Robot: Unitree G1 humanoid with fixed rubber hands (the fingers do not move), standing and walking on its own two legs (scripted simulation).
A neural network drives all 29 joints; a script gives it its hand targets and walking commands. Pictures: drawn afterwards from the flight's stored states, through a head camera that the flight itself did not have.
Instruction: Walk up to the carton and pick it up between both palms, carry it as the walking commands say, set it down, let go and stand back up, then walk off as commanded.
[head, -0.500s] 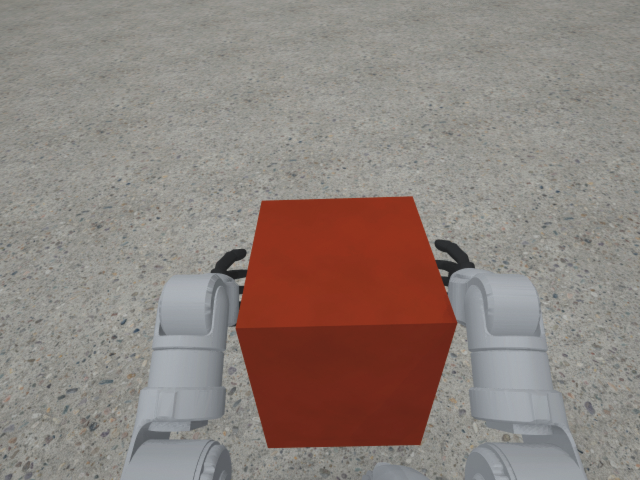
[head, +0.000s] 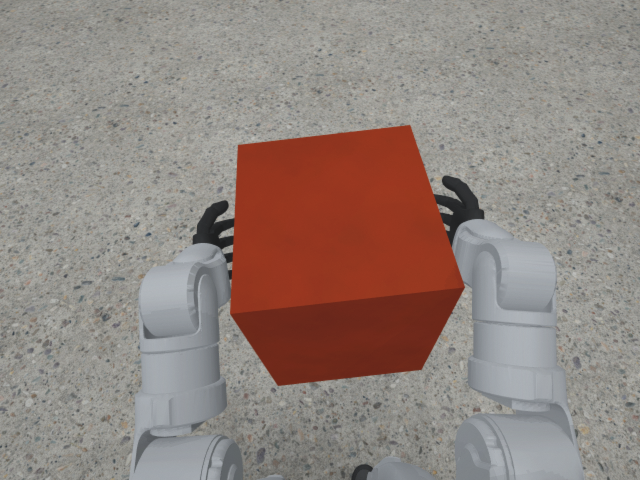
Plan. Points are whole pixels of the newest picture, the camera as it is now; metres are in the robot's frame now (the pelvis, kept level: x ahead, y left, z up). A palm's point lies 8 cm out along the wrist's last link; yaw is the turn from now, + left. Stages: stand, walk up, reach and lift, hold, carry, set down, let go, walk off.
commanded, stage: carry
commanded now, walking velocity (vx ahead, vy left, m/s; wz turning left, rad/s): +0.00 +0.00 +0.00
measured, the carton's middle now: (337, 267) +0.37 +0.01 +0.03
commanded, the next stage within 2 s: none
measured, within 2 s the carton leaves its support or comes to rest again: neither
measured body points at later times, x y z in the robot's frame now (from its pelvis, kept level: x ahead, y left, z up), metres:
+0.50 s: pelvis -0.05 +0.01 +0.00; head -0.05 +0.02 +0.45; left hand +0.30 +0.16 +0.11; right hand +0.31 -0.13 +0.12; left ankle -0.01 +0.11 -0.72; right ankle +0.06 -0.07 -0.72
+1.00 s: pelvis -0.05 +0.01 +0.00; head -0.04 +0.02 +0.45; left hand +0.30 +0.17 +0.10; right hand +0.32 -0.12 +0.12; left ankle -0.01 +0.11 -0.72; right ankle +0.06 -0.08 -0.72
